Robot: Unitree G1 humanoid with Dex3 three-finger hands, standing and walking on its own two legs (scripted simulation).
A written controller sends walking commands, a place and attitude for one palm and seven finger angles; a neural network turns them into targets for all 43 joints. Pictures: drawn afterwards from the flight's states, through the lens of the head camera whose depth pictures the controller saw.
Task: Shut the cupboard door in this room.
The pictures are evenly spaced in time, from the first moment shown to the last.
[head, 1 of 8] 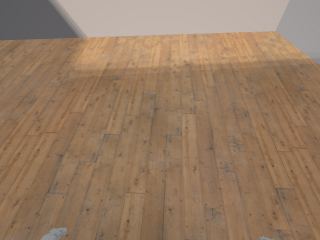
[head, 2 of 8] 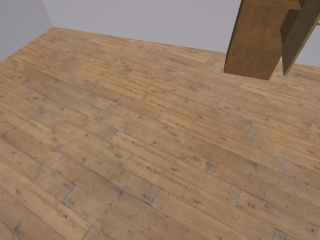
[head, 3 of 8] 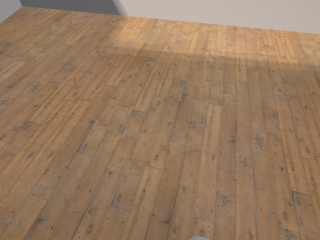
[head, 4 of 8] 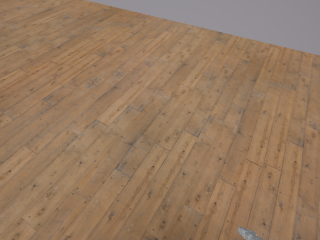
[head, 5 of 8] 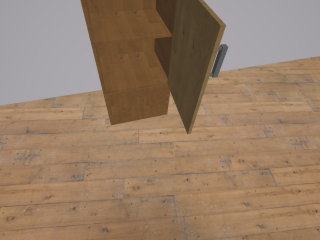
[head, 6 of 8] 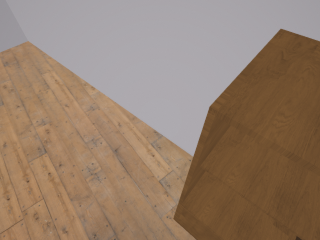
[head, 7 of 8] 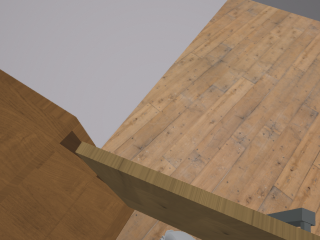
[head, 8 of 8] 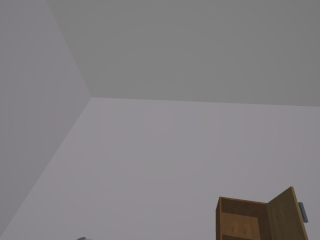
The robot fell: yes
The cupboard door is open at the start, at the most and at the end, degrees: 88 101 100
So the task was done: no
